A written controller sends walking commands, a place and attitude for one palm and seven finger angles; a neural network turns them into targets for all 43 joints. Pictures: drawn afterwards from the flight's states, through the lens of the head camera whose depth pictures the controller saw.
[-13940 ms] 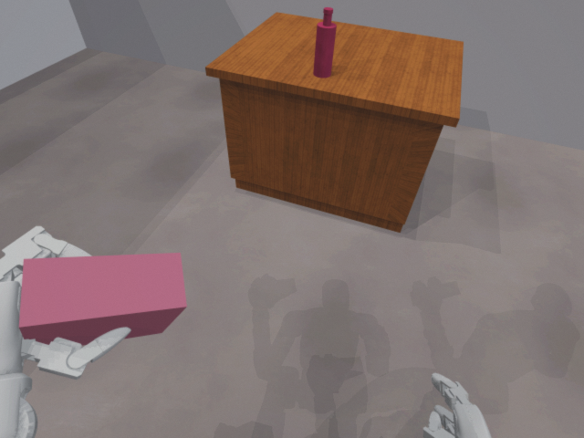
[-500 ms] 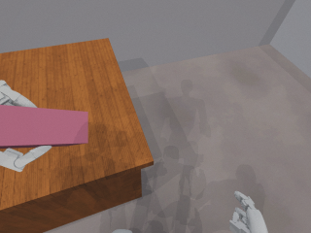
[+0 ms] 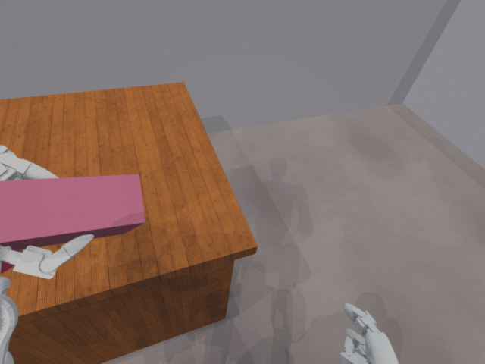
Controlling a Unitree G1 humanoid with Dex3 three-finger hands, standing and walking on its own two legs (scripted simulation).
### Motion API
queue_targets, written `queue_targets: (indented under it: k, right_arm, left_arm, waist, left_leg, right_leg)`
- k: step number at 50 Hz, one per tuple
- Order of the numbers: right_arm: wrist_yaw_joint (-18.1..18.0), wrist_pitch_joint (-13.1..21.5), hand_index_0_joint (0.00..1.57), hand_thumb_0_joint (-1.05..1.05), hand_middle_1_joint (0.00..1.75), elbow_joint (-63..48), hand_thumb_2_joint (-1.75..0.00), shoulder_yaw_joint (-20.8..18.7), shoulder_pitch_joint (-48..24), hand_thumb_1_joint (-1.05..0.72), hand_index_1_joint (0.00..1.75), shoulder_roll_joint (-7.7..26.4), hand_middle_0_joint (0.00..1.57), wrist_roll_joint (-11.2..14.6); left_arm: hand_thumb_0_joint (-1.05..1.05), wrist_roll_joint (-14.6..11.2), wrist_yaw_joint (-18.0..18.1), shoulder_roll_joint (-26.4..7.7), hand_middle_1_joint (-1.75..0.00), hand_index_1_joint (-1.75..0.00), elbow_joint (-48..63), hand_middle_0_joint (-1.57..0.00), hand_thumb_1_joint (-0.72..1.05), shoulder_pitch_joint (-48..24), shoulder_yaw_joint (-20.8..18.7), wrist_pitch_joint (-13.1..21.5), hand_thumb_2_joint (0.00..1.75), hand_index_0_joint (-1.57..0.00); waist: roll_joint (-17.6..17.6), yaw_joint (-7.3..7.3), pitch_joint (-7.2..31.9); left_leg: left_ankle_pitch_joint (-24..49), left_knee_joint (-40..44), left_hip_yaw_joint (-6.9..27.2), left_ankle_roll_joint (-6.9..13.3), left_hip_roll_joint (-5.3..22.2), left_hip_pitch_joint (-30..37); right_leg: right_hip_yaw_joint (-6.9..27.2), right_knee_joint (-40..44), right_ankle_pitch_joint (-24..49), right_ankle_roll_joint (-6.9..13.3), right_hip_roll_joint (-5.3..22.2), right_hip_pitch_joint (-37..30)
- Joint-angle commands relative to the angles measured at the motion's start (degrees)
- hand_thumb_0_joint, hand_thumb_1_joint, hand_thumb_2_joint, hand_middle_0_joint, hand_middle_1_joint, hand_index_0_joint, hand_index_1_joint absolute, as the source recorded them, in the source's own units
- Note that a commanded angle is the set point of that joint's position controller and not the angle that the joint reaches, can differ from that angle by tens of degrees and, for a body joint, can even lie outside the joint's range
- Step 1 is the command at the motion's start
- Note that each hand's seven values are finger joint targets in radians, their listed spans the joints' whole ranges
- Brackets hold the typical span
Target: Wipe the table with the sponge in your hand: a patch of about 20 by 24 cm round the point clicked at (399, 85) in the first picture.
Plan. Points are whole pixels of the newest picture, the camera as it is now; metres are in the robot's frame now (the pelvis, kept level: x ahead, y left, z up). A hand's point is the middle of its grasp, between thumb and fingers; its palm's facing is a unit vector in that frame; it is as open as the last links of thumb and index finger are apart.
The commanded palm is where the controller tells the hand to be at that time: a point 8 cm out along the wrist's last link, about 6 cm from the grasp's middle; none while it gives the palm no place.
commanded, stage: come to a stop and stand still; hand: left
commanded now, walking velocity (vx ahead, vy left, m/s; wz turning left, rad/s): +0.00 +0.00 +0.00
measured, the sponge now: (95, 211) +0.24 +0.23 +0.17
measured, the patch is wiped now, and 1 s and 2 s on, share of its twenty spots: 0.00 0.00 0.00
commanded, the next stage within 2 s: look again from close up in 0.24 s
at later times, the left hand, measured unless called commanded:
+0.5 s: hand (56, 225) +0.22 +0.27 +0.16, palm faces +0.47 -0.82 -0.34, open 9.8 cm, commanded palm +0.16 +0.29 +0.18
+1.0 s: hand (97, 195) +0.27 +0.24 +0.16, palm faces +0.42 -0.82 -0.39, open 9.8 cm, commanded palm +0.21 +0.27 +0.18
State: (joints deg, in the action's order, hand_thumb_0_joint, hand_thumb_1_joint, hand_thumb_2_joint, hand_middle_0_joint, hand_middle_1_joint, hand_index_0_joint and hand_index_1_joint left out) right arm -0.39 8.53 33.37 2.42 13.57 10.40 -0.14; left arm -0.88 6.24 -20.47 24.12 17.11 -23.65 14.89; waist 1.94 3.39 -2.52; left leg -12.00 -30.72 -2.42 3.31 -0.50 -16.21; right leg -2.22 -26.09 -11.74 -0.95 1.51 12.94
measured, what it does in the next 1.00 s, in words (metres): shifts its weight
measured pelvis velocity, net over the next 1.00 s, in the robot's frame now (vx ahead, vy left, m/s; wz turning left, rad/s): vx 0.06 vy -0.02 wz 0.04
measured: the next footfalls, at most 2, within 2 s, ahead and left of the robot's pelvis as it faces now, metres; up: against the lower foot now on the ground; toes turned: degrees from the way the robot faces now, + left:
none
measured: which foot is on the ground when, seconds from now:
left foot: down 0.00-1.00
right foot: down 0.00-1.00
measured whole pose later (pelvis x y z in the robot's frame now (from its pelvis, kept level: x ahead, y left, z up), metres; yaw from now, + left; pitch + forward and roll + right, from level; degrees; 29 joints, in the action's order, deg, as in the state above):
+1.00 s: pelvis +0.06 -0.02 +0.01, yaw +2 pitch +0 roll -1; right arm -2.7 5.3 32.5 0.8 10.1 11.7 0.2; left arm -1.5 5.9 -20.4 25.0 24.1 -20.1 10.6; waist 0.8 1.6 -1.7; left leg -13.7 -26.3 -1.1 2.1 -1.1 -12.5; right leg 1.0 -23.3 -13.7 -0.7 -0.4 9.5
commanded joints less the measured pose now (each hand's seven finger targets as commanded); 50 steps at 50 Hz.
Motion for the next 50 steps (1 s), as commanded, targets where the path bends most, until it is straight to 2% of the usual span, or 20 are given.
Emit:
queue_targets:
  k: [1, 2, 3, 4, 6, 8, 9, 11, 15, 17, 20, 22, 23, 26, 28, 31, 32, 39, 46, 50]
  right_arm:
    - [-0.7, 2.9, 0.20, 0.00, 0.30, -8.6, -0.90, -3.7, -5.4, -0.90, 0.30, 8.8, 0.20, 0.3]
    - [-0.9, 2.6, 0.20, 0.00, 0.30, -8.6, -0.90, -3.6, -5.6, -0.90, 0.30, 8.8, 0.20, 0.2]
    - [-1.1, 2.6, 0.20, 0.00, 0.30, -8.8, -0.90, -3.7, -6.3, -0.90, 0.30, 9.0, 0.20, 0.1]
    - [-1.2, 2.6, 0.20, 0.00, 0.30, -8.8, -0.90, -3.6, -6.4, -0.90, 0.30, 8.7, 0.20, 0.2]
    - [-1.4, 2.5, 0.20, 0.00, 0.30, -9.0, -0.90, -3.6, -6.9, -0.90, 0.30, 8.6, 0.20, 0.2]
    - [-1.3, 2.5, 0.20, 0.00, 0.30, -9.4, -0.90, -3.8, -7.3, -0.90, 0.30, 8.7, 0.20, 0.0]
    - [-1.4, 2.6, 0.20, 0.00, 0.30, -9.9, -0.90, -3.9, -7.4, -0.90, 0.30, 8.5, 0.20, 0.1]
    - [-1.0, 2.7, 0.20, 0.00, 0.30, -10.3, -0.90, -4.0, -7.2, -0.90, 0.30, 8.5, 0.20, 0.2]
    - [-0.5, 3.1, 0.20, 0.00, 0.30, -9.6, -0.90, -4.1, -6.8, -0.90, 0.30, 8.3, 0.20, 0.1]
    - [-0.5, 2.9, 0.20, 0.00, 0.30, -8.9, -0.90, -4.4, -5.9, -0.90, 0.30, 8.7, 0.20, 0.1]
    - [-0.8, 2.7, 0.20, 0.00, 0.30, -8.0, -0.90, -4.3, -5.9, -0.90, 0.30, 8.8, 0.20, -0.1]
    - [-1.1, 2.8, 0.20, 0.00, 0.30, -7.3, -0.90, -4.3, -5.6, -0.90, 0.30, 8.8, 0.20, 0.1]
    - [-1.3, 2.8, 0.20, 0.00, 0.30, -7.2, -0.90, -4.2, -6.5, -0.90, 0.30, 8.7, 0.20, 0.0]
    - [-1.6, 2.9, 0.20, 0.00, 0.30, -7.4, -0.90, -3.9, -6.8, -0.90, 0.30, 8.4, 0.20, 0.1]
    - [-1.6, 3.0, 0.20, 0.00, 0.30, -7.7, -0.90, -3.8, -7.6, -0.90, 0.30, 8.3, 0.20, 0.1]
    - [-1.6, 3.1, 0.20, 0.00, 0.30, -7.9, -0.90, -3.7, -7.1, -0.90, 0.30, 7.8, 0.20, -0.1]
    - [-1.5, 3.1, 0.20, 0.00, 0.30, -7.9, -0.90, -3.8, -7.0, -0.90, 0.30, 7.8, 0.20, 0.0]
    - [-1.6, 1.5, 0.20, 0.00, 0.30, -8.0, -0.90, -4.2, -6.4, -0.90, 0.30, 8.0, 0.20, 0.4]
    - [-2.6, 0.0, 0.20, 0.00, 0.30, -9.3, -0.90, -4.3, -6.6, -0.90, 0.30, 8.1, 0.20, 0.8]
    - [-3.0, -0.3, 0.20, 0.00, 0.30, -9.9, -0.90, -4.2, -7.1, -0.90, 0.30, 8.0, 0.20, 0.7]
  left_arm:
    - [0.00, 0.7, -0.5, -5.2, -1.60, -1.60, 6.2, -1.20, 0.10, -4.2, 3.5, 1.6, 1.30, -1.20]
    - [0.00, 0.8, -0.4, -6.2, -1.60, -1.60, 5.7, -1.20, 0.10, -4.9, 2.7, 1.5, 1.30, -1.20]
    - [0.00, 0.8, -0.2, -8.2, -1.60, -1.60, 7.0, -1.20, 0.10, -6.9, 1.0, 1.8, 1.30, -1.20]
    - [0.00, 1.0, -0.1, -8.1, -1.60, -1.60, 7.9, -1.20, 0.10, -8.0, 0.8, 2.1, 1.30, -1.20]
    - [0.00, 1.1, 0.3, -9.7, -1.60, -1.60, 9.1, -1.20, 0.10, -8.6, -1.3, 2.5, 1.30, -1.20]
    - [0.00, 1.4, 0.3, -12.1, -1.60, -1.60, 12.3, -1.20, 0.10, -8.1, -3.8, 3.2, 1.30, -1.20]
    - [0.00, 1.5, 0.2, -10.4, -1.60, -1.60, 13.1, -1.20, 0.10, -7.7, -2.7, 3.4, 1.30, -1.20]
    - [0.00, 1.8, 0.0, -10.2, -1.60, -1.60, 14.3, -1.20, 0.10, -5.8, -2.8, 3.5, 1.30, -1.20]
    - [0.00, 1.3, 0.1, -9.5, -1.60, -1.60, 13.6, -1.20, 0.10, -2.5, -2.2, 3.4, 1.30, -1.20]
    - [0.00, 1.2, -0.1, -8.3, -1.60, -1.60, 10.5, -1.20, 0.10, -1.4, -1.4, 2.9, 1.30, -1.20]
    - [0.00, 1.1, -0.2, -7.3, -1.60, -1.60, 7.8, -1.20, 0.10, -3.0, -0.2, 2.2, 1.30, -1.20]
    - [0.00, 1.1, -0.1, -6.8, -1.60, -1.60, 7.3, -1.20, 0.10, -4.0, 0.6, 2.0, 1.30, -1.20]
    - [0.00, 1.2, -0.1, -7.6, -1.60, -1.60, 7.5, -1.20, 0.10, -5.0, 0.1, 1.9, 1.30, -1.20]
    - [0.00, 1.7, 0.3, -7.2, -1.60, -1.60, 8.9, -1.20, 0.10, -6.3, 0.5, 2.0, 1.30, -1.20]
    - [0.00, 1.8, 0.6, -9.6, -1.60, -1.60, 12.3, -1.20, 0.10, -7.2, -1.5, 2.4, 1.30, -1.20]
    - [0.00, 0.9, 0.7, -9.6, -1.60, -1.60, 13.8, -1.20, 0.10, -2.7, -2.0, 2.4, 1.30, -1.20]
    - [0.00, 0.6, 0.6, -9.1, -1.60, -1.60, 14.3, -1.20, 0.10, -1.8, -1.6, 2.3, 1.30, -1.20]
    - [0.00, -0.6, 0.3, -8.9, -1.60, -1.60, 12.6, -1.20, 0.10, 2.0, -2.3, 1.1, 1.30, -1.20]
    - [0.00, -1.4, 0.6, -9.3, -1.60, -1.60, 13.0, -1.20, 0.10, 4.0, -2.5, -0.4, 1.30, -1.20]
    - [0.00, -1.5, 1.1, -10.1, -1.60, -1.60, 16.1, -1.20, 0.10, 3.5, -2.6, -0.4, 1.30, -1.20]
  waist:
    - [-2.0, -2.35, 1.6]
    - [-0.8, -2.22, 1.3]
    - [-1.5, -2.29, 1.6]
    - [-2.8, -2.38, 3.0]
    - [-6.1, -2.04, 4.3]
    - [-11.0, -1.79, 5.5]
    - [-13.2, -1.78, 5.0]
    - [-14.0, -1.44, 4.3]
    - [-7.9, -1.52, 5.9]
    - [-5.0, -1.83, 5.0]
    - [-2.6, -2.41, 3.2]
    - [-2.9, -2.61, 3.8]
    - [-4.4, -2.52, 3.6]
    - [-7.7, -2.06, 4.5]
    - [-8.3, -1.82, 6.1]
    - [-5.5, -1.61, 8.8]
    - [-5.8, -1.70, 9.5]
    - [-6.6, -2.17, 11.1]
    - [-3.8, -2.12, 12.3]
    - [-6.2, -1.97, 13.1]
  left_leg:
    - [-20.5, 10.9, 6.6, -1.6, 4.5, -1.0]
    - [-20.1, 11.1, 6.7, -1.6, 4.5, -1.1]
    - [-19.2, 12.2, 7.3, -1.8, 4.7, -0.8]
    - [-17.7, 13.1, 7.9, -1.6, 5.0, -0.3]
    - [-18.2, 14.9, 8.2, -1.1, 6.0, -1.7]
    - [-24.2, 18.8, 9.9, -0.7, 7.3, -4.6]
    - [-28.2, 20.7, 10.7, -0.4, 8.0, -7.0]
    - [-30.4, 22.2, 11.0, 0.0, 8.5, -10.5]
    - [-21.4, 16.6, 8.5, -0.9, 6.6, -4.1]
    - [-20.4, 13.1, 6.6, -1.3, 5.0, -2.8]
    - [-17.5, 11.2, 7.1, -1.7, 4.3, 0.8]
    - [-14.6, 11.2, 7.9, -1.6, 4.6, 3.1]
    - [-15.3, 13.1, 8.6, -1.7, 5.3, 3.2]
    - [-19.4, 17.9, 11.5, -0.9, 7.4, -0.2]
    - [-14.7, 17.2, 11.2, -0.6, 7.3, -0.4]
    - [-1.0, 11.5, 8.0, -1.2, 5.3, 3.7]
    - [2.2, 10.3, 7.2, -1.6, 4.7, 4.7]
    - [18.3, 7.4, 6.6, -3.3, 5.4, 8.6]
    - [25.0, 5.5, 6.2, -3.3, 5.7, 10.1]
    - [26.7, 5.6, 6.4, -3.4, 6.1, 10.5]
  right_leg:
    - [6.4, 9.0, -16.9, 3.3, 1.8, 5.4]
    - [6.3, 9.0, -17.0, 3.2, 1.6, 5.5]
    - [6.1, 8.2, -15.9, 3.1, 1.1, 5.2]
    - [5.1, 6.3, -12.8, 2.9, 0.7, 3.0]
    - [4.1, 3.8, -8.3, 2.4, -0.3, -1.2]
    - [2.9, 1.0, -7.6, 2.0, -1.4, -5.4]
    - [2.2, -0.9, -7.5, 1.9, -2.1, -7.2]
    - [1.1, -2.7, -5.9, 2.0, -3.0, -10.6]
    - [2.3, 3.2, -4.8, 2.6, -1.6, -8.2]
    - [4.7, 6.7, -8.5, 3.3, -0.2, -4.8]
    - [7.8, 9.7, -13.2, 3.8, 1.1, 2.2]
    - [8.1, 8.9, -11.6, 3.7, 1.1, 3.4]
    - [7.2, 8.0, -10.6, 3.2, 0.5, 3.3]
    - [5.2, 4.0, -5.7, 2.3, -1.2, -2.2]
    - [4.7, 3.2, -1.3, 2.3, -0.9, -5.7]
    - [6.0, 4.8, 5.8, 3.1, 0.9, -6.5]
    - [6.3, 4.9, 7.2, 3.3, 1.3, -6.4]
    - [5.8, 3.2, 15.1, 3.2, 1.5, -6.1]
    - [6.5, 3.1, 22.3, 3.2, 2.5, -6.6]
    - [6.2, 2.2, 21.7, 3.2, 2.7, -6.8]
